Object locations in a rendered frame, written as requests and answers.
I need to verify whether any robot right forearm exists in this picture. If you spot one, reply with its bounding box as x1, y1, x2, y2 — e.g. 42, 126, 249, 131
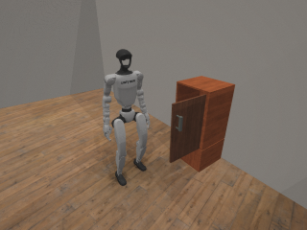
102, 96, 110, 125

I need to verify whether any right robot upper arm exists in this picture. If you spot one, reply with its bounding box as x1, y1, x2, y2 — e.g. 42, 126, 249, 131
103, 74, 116, 104

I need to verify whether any left robot hand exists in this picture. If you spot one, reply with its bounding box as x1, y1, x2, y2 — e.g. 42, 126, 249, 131
142, 112, 151, 128

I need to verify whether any robot right shin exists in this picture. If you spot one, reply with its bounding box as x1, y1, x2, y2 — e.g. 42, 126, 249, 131
115, 150, 126, 176

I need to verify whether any right robot hand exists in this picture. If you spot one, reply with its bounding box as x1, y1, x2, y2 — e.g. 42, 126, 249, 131
103, 124, 113, 141

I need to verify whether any humanoid robot head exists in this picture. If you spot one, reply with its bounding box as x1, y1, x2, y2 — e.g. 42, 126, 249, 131
115, 49, 133, 76

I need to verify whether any robot left forearm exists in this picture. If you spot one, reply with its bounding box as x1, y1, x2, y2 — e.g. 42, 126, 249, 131
137, 94, 147, 113

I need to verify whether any cupboard door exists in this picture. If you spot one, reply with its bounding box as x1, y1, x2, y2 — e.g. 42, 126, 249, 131
169, 94, 206, 163

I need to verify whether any handle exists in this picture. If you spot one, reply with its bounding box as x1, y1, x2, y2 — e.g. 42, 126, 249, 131
176, 115, 183, 132

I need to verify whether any left robot upper arm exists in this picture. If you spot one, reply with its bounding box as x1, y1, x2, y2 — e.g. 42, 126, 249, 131
133, 70, 144, 97

